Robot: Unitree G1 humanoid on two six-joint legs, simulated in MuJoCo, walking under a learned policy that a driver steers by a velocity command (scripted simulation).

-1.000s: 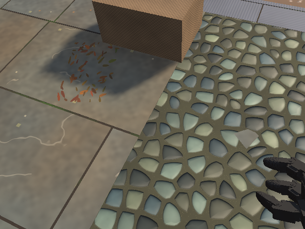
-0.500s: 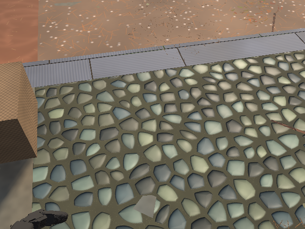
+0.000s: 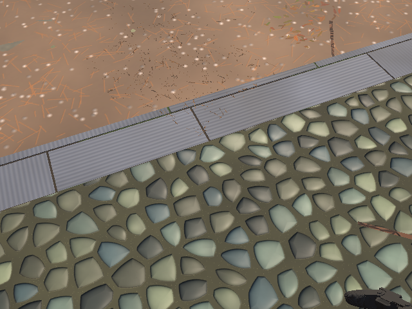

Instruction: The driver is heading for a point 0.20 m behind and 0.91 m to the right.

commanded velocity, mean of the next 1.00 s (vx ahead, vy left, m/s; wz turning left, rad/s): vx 0.33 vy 0.00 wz -0.67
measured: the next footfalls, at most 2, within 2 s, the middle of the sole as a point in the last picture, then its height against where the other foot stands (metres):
left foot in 0.06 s outside the picture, level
right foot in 0.48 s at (267, 299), level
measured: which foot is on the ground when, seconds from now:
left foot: up 0.00-0.04, down 0.06-0.48, up 0.50-0.84, down 0.86-1.00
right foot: down 0.00-0.08, up 0.10-0.46, down 0.48-0.84, up 0.86-1.00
